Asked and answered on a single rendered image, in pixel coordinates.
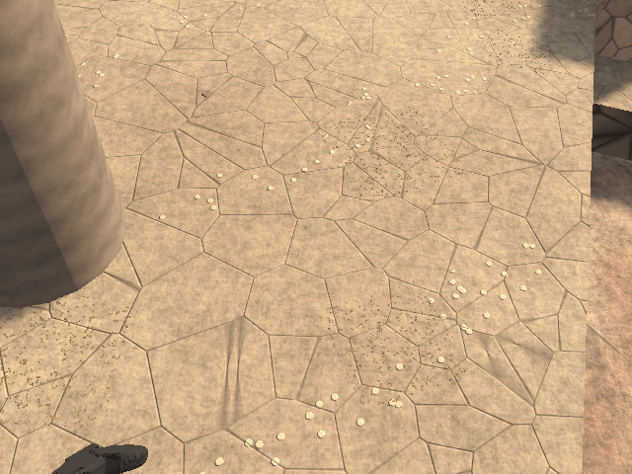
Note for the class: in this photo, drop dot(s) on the robot left hand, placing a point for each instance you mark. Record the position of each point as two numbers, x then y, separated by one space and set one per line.
113 459

